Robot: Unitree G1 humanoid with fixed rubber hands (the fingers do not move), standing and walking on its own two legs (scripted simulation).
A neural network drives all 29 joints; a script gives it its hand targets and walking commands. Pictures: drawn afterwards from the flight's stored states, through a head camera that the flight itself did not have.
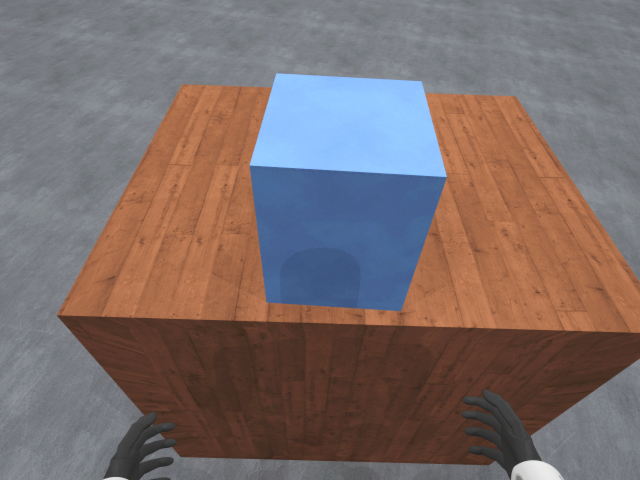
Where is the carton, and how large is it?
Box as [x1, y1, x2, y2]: [250, 73, 446, 310]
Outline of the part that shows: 276,73 250,162 251,181 266,301 400,310 446,178 421,81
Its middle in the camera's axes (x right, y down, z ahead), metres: +0.03 -0.06 +0.56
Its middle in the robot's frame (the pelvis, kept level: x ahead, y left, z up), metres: +0.47 +0.00 +0.11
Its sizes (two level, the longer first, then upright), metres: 0.210 0.200 0.250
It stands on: a pedestal, 0.76 m high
